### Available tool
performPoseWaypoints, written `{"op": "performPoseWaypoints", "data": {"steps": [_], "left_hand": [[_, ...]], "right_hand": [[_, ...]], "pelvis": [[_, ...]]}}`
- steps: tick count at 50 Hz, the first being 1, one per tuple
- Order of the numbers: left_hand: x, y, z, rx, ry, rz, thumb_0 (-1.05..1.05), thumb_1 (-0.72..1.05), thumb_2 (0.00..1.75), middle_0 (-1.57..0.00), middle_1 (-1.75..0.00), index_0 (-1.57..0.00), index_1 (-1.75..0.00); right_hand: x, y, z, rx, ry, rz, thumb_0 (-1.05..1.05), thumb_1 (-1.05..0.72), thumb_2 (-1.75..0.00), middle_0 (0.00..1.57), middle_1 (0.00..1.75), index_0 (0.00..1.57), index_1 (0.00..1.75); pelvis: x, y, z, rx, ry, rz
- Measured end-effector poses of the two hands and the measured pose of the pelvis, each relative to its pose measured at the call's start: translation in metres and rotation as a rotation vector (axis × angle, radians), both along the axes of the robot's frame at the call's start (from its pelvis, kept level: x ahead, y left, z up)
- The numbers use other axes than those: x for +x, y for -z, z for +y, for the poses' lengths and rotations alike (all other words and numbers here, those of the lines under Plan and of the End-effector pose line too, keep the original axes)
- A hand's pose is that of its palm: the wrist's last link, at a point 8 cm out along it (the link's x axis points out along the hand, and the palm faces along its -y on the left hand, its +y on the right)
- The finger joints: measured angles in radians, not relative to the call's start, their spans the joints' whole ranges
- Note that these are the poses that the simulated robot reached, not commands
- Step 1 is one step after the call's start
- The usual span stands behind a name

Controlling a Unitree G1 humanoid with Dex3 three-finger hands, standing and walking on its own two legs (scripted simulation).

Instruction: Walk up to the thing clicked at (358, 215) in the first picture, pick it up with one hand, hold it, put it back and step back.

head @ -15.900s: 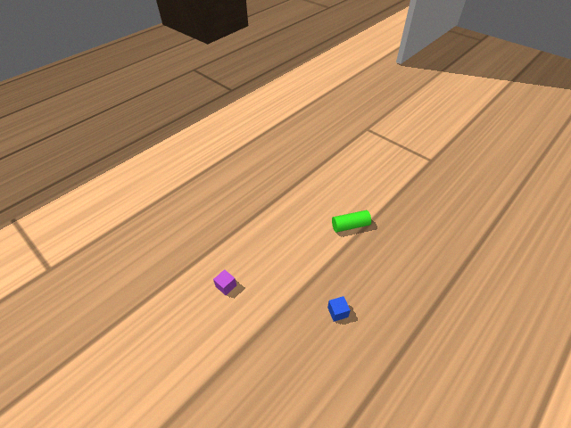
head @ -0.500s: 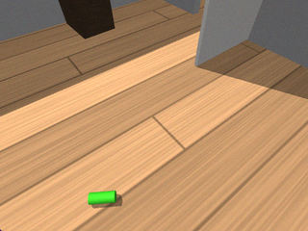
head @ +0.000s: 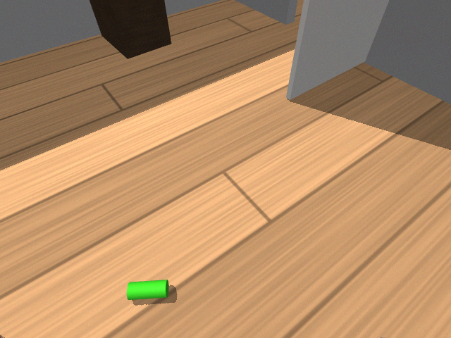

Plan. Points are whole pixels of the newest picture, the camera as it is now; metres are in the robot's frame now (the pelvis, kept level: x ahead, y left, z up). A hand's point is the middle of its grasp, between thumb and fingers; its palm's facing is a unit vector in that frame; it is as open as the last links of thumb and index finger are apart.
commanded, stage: stand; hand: left
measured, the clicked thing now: (148, 289) +0.44 +0.35 -0.75
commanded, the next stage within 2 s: walk up in 2.00 s
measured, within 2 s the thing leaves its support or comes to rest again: neither
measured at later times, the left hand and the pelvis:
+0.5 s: hand out of the picture +0.08 +0.25 -0.15, palm faces -0.04 -0.94 -0.34, open 7.4 cm; pelvis +0.00 +0.00 +0.00, yaw +0 degrees
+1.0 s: hand out of the picture +0.08 +0.25 -0.15, palm faces -0.04 -0.94 -0.35, open 7.4 cm; pelvis +0.00 +0.00 +0.00, yaw +0 degrees
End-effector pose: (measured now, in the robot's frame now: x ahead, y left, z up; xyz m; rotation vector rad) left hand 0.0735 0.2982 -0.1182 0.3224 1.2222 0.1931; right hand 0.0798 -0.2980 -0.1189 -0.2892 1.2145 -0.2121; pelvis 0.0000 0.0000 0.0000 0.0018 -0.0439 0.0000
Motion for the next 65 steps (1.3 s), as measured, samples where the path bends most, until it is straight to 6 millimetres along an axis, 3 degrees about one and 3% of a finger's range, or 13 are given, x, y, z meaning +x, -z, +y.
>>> {"op": "performPoseWaypoints", "data": {"steps": [22,65], "left_hand": [[0.002,-0.001,-0.002,0.000,0.011,-0.007,0.01,0.90,0.90,-0.20,-0.30,-0.20,-0.30],[0.000,0.000,0.000,0.004,0.007,0.009,0.01,0.90,0.90,-0.20,-0.30,-0.20,-0.30]], "right_hand": [[-0.019,0.002,-0.003,-0.001,0.009,0.041,0.01,-0.91,-0.90,0.20,0.30,0.21,0.30],[-0.011,0.002,-0.003,-0.006,-0.001,0.038,0.01,-0.91,-0.90,0.20,0.30,0.21,0.30]], "pelvis": [[-0.001,0.000,-0.002,0.000,0.000,0.000],[0.005,0.000,-0.001,0.001,0.000,0.005]]}}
